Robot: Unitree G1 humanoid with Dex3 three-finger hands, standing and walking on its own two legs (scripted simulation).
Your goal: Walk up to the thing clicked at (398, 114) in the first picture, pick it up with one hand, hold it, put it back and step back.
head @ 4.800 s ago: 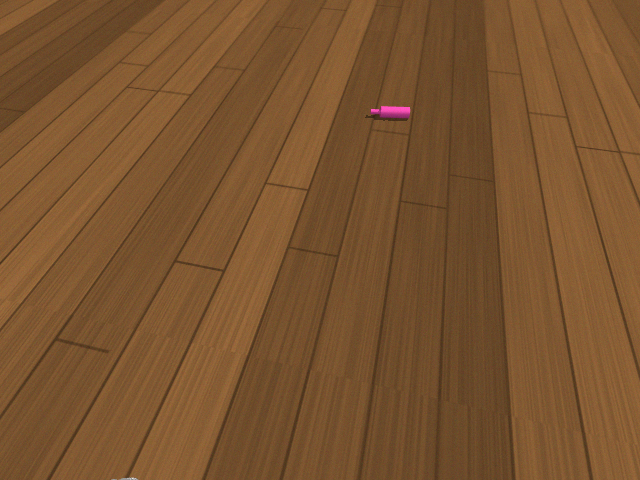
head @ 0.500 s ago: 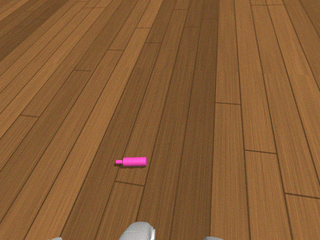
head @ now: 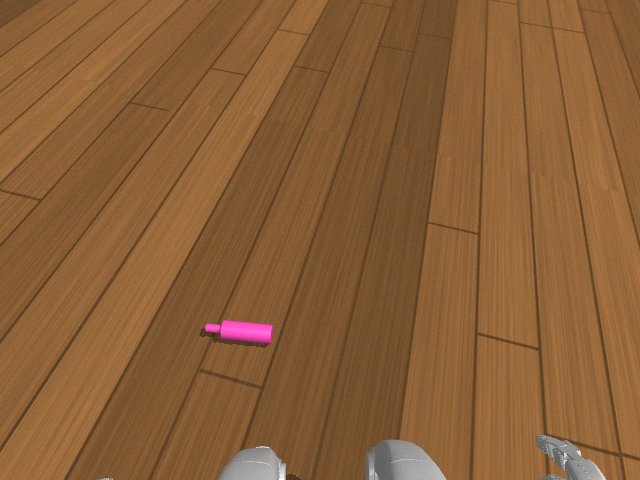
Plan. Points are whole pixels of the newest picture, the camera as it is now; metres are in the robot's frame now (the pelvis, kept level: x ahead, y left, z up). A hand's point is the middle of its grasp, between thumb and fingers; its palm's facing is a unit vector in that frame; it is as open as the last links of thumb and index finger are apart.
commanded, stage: walk up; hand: left
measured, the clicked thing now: (239, 330) +0.56 +0.25 -0.73
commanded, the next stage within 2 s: none
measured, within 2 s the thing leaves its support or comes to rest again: neither
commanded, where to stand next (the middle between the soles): +0.09 +0.01 m, yaw -2 degrees
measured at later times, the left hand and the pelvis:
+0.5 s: hand out of the picture +0.08 +0.26 -0.15, palm faces -0.03 -0.91 -0.42, open 7.4 cm; pelvis -0.01 -0.01 -0.01, yaw -1 degrees
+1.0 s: hand out of the picture +0.11 +0.26 -0.15, palm faces -0.02 -0.93 -0.37, open 7.4 cm; pelvis +0.04 +0.00 +0.01, yaw -1 degrees
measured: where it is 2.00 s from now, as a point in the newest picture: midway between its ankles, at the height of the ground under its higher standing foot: outside the picture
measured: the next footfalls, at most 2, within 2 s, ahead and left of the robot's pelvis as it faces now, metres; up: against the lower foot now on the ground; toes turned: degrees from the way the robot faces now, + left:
right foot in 0.18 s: +0.12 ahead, -0.15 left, +0.00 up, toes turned +0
left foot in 0.44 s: +0.04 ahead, +0.13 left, +0.00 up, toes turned +0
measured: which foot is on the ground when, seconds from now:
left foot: down 0.00-0.22, up 0.24-0.42, down 0.44-1.00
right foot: up 0.00-0.16, down 0.18-1.00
